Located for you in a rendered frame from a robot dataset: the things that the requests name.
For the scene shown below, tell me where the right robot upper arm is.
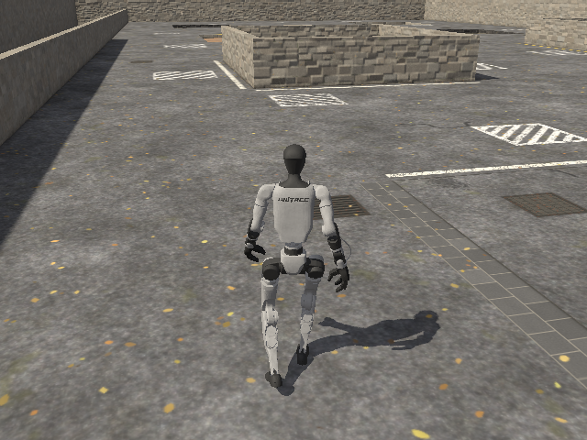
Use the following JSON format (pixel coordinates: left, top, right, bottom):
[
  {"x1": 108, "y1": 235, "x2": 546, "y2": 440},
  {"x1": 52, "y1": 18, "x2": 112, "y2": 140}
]
[{"x1": 313, "y1": 184, "x2": 337, "y2": 237}]

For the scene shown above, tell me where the robot right hand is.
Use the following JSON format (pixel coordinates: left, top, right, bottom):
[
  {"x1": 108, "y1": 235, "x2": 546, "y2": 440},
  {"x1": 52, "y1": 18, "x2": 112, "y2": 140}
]
[{"x1": 328, "y1": 266, "x2": 349, "y2": 292}]

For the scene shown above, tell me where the robot left shin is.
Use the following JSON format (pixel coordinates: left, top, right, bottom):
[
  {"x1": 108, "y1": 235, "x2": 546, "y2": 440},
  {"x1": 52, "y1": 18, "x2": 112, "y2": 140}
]
[{"x1": 261, "y1": 311, "x2": 279, "y2": 376}]

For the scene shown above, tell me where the robot left hand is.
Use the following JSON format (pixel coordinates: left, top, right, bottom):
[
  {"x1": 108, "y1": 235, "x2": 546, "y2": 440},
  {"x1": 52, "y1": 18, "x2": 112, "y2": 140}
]
[{"x1": 244, "y1": 245, "x2": 266, "y2": 262}]

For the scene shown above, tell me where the robot right forearm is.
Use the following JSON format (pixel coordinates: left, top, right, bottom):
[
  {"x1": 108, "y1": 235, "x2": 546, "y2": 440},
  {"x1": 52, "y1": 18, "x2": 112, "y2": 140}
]
[{"x1": 327, "y1": 223, "x2": 347, "y2": 269}]

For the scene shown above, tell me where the robot left forearm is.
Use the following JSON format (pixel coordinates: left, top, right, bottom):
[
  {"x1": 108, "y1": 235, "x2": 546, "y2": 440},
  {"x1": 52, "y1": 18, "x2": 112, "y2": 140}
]
[{"x1": 245, "y1": 218, "x2": 260, "y2": 248}]

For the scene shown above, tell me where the left robot thigh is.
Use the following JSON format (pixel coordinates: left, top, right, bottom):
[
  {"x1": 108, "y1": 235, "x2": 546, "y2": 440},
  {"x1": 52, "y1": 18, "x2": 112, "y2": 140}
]
[{"x1": 260, "y1": 257, "x2": 281, "y2": 326}]

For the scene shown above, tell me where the left robot upper arm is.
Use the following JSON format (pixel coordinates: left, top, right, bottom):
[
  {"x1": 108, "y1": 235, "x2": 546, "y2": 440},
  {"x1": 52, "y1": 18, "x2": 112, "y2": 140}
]
[{"x1": 250, "y1": 183, "x2": 275, "y2": 233}]

